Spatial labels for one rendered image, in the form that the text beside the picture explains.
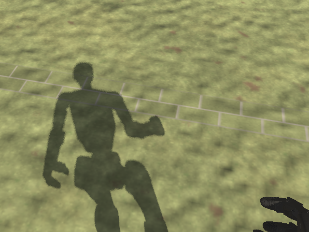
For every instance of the right robot hand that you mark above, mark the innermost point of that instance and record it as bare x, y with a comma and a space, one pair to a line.
291, 209

